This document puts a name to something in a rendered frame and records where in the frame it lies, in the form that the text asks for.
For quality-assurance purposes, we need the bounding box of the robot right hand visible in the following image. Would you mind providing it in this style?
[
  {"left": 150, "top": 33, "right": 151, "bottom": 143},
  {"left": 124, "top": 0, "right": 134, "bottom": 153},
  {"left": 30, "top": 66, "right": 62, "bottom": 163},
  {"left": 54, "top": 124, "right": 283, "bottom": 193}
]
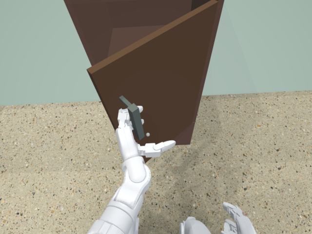
[{"left": 221, "top": 202, "right": 257, "bottom": 234}]

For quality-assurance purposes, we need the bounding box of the robot left forearm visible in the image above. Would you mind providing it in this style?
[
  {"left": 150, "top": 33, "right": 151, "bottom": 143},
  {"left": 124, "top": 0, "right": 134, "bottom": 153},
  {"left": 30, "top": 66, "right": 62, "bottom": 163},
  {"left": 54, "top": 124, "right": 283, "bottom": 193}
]
[{"left": 87, "top": 156, "right": 151, "bottom": 234}]

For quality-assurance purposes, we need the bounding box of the right robot thigh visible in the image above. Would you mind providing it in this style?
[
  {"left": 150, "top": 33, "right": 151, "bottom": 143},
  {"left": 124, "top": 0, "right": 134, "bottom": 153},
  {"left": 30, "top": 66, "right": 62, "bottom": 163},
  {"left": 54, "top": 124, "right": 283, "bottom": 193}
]
[{"left": 179, "top": 219, "right": 211, "bottom": 234}]

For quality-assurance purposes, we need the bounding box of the robot left hand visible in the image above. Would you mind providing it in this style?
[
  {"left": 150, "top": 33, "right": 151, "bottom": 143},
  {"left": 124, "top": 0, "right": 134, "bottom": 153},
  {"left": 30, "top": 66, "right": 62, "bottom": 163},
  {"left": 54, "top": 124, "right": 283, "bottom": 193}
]
[{"left": 116, "top": 106, "right": 176, "bottom": 162}]

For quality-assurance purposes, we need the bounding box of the cupboard door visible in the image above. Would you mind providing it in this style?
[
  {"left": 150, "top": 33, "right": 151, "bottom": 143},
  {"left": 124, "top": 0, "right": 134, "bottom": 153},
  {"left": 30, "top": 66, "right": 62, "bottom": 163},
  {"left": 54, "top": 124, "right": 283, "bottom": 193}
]
[{"left": 87, "top": 0, "right": 218, "bottom": 163}]

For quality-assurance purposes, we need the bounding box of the handle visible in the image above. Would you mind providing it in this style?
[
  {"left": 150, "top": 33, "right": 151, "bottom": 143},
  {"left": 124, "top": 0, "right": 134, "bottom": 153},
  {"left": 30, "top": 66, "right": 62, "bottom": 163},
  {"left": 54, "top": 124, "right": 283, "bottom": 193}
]
[{"left": 119, "top": 96, "right": 145, "bottom": 140}]

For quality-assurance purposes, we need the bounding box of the robot thigh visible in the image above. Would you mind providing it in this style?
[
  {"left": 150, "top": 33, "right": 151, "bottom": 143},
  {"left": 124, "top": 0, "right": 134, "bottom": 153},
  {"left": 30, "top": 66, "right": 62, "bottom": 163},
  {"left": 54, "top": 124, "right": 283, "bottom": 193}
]
[
  {"left": 179, "top": 219, "right": 211, "bottom": 234},
  {"left": 128, "top": 217, "right": 139, "bottom": 234}
]

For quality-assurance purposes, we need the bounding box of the left robot thigh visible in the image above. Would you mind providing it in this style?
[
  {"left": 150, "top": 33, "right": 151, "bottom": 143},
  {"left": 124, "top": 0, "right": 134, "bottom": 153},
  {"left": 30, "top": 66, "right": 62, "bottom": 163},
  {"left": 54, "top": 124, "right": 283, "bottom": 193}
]
[{"left": 128, "top": 217, "right": 139, "bottom": 234}]

